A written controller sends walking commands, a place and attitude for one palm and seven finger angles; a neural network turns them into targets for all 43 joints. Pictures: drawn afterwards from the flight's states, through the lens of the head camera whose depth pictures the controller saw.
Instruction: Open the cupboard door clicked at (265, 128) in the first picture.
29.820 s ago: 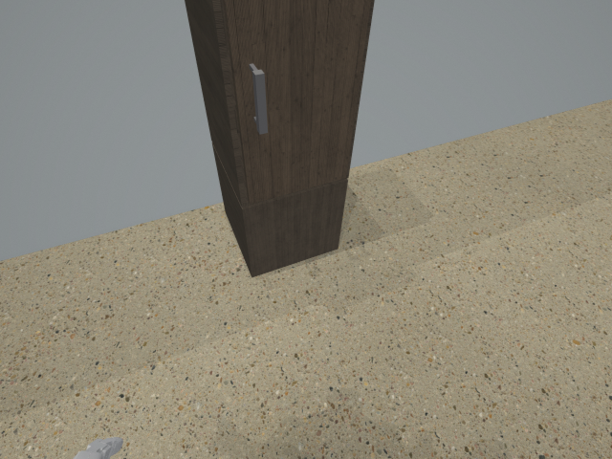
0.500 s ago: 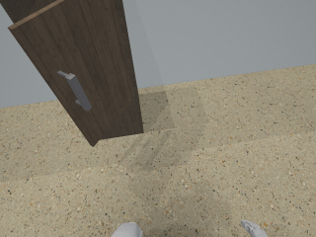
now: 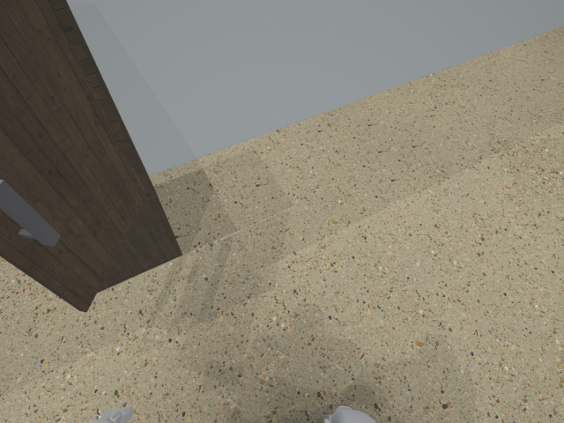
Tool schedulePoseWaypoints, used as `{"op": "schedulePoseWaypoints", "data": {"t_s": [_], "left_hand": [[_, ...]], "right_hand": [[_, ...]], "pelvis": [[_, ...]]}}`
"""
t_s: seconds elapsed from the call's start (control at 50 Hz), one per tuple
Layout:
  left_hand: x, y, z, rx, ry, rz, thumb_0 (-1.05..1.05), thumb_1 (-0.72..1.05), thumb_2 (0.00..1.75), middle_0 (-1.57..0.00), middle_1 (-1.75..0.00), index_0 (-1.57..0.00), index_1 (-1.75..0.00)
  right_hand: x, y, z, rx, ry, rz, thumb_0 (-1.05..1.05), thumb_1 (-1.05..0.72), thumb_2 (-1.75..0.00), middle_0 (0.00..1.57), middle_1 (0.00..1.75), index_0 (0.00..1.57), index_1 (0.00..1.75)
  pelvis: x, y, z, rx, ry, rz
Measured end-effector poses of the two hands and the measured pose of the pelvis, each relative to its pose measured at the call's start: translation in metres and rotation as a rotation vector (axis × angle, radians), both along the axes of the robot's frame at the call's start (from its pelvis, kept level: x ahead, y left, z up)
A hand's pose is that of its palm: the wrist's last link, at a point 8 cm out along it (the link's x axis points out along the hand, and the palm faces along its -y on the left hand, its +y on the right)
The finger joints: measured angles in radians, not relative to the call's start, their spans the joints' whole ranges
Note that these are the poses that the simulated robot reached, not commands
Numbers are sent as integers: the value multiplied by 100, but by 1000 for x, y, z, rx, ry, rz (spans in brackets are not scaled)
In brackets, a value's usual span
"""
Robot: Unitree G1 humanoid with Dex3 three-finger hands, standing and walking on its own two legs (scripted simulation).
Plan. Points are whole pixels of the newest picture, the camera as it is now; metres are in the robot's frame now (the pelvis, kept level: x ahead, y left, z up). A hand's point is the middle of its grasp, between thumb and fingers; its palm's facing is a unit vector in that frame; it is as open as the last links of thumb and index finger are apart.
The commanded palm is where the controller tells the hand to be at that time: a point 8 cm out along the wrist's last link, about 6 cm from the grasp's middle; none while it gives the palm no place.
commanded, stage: walk to a spot facing it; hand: left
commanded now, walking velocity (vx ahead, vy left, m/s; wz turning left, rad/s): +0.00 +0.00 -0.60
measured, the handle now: (12, 213) +0.38 +0.45 +0.02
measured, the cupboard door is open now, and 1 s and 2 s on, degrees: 51 51 51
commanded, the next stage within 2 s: turn to face it in 1.78 s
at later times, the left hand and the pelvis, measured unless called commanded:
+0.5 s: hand (196, 382) +0.19 +0.16 -0.16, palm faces -0.27 -0.95 -0.17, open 7.4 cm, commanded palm none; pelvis +0.04 -0.01 +0.00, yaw -17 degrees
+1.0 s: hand (291, 311) +0.31 +0.01 -0.16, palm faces -0.56 -0.81 -0.18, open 7.4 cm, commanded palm none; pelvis +0.17 -0.12 +0.01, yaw -35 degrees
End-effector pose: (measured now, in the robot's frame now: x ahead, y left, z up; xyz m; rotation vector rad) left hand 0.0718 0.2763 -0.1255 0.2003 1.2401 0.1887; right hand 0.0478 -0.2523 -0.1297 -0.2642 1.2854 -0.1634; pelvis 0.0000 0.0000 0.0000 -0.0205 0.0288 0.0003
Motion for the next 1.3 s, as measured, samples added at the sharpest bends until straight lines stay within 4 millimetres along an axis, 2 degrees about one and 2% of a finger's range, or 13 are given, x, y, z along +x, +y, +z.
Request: {"op": "schedulePoseWaypoints", "data": {"t_s": [0.08, 0.2, 0.3, 0.4, 0.56, 0.68, 0.78, 0.82, 0.86, 1.02, 1.14, 1.2, 1.3], "left_hand": [[37, -22, -4, 37, -45, -96, 0, 91, 90, -20, -30, -19, -30], [57, -50, 3, 29, -36, -166, 0, 91, 90, -20, -30, -20, -30], [69, -63, -1, -11, -16, -228, 0, 91, 90, -20, -30, -20, -30], [88, -61, -17, -56, -15, -262, 0, 91, 90, -20, -30, -20, -30], [147, -79, -1, -96, -46, -360, 1, 91, 90, -20, -30, -19, -30], [206, -129, 3, -86, -52, -504, 1, 91, 90, -20, -30, -19, -30], [258, -187, -7, -69, -127, -605, 0, 91, 90, -20, -30, -19, -30], [264, -200, -6, -66, -136, -602, 0, 91, 90, -20, -30, -19, -30], [264, -208, -3, -59, -108, -604, 0, 91, 90, -20, -30, -19, -30], [269, -225, -7, -67, 75, -630, 0, 91, 90, -20, -30, -20, -30], [308, -225, -29, -78, 140, -597, 0, 91, 90, -20, -30, -20, -30], [342, -233, -34, -62, 164, -630, 0, 91, 90, -20, -30, -20, -30], [417, -277, -18, -73, 94, -707, 1, 91, 90, -20, -30, -19, -30]], "right_hand": [[-27, -29, -21, 6, 47, -106, 1, -90, -90, 21, 30, 20, 30], [-29, -41, -7, 1, 26, -193, 1, -91, -90, 20, 30, 20, 30], [-12, -33, 4, 7, -61, -242, 1, -91, -90, 20, 30, 20, 30], [-4, -17, 5, -11, -133, -272, 1, -91, -90, 20, 30, 20, 30], [-51, 3, 17, 3, -20, -360, 1, -91, -90, 21, 30, 20, 30], [-92, -2, 9, 37, 83, -508, 1, -90, -90, 21, 30, 20, 30], [-114, -21, -17, 79, 170, -613, 1, -91, -90, 21, 30, 20, 30], [-104, -34, -19, 81, 180, -632, 1, -91, -90, 21, 30, 20, 30], [-82, -51, -14, 70, 141, -643, 1, -91, -90, 20, 30, 20, 30], [49, -114, 12, 15, -138, -642, 1, -91, -90, 20, 30, 20, 30], [142, -143, 14, -40, -253, -604, 1, -91, -90, 20, 30, 20, 30], [163, -146, 15, -60, -270, -621, 1, -91, -90, 20, 30, 20, 30], [152, -130, 19, -27, -163, -719, 0, -91, -90, 21, 30, 20, 30]], "pelvis": [[7, -15, -15, 21, 1, -61], [9, -21, -1, 37, -6, -131], [15, -18, 3, 39, -1, -197], [27, -4, -6, 3, 12, -248], [54, -14, 9, -12, 17, -342], [80, -40, 6, 1, 16, -442], [101, -77, -16, 20, -3, -500], [109, -85, -15, 10, -17, -515], [120, -93, -9, 8, -18, -536], [177, -120, 7, 19, 1, -628], [243, -136, -7, -12, 3, -678], [269, -145, -8, -6, -7, -713], [303, -167, 6, -6, 0, -751]]}}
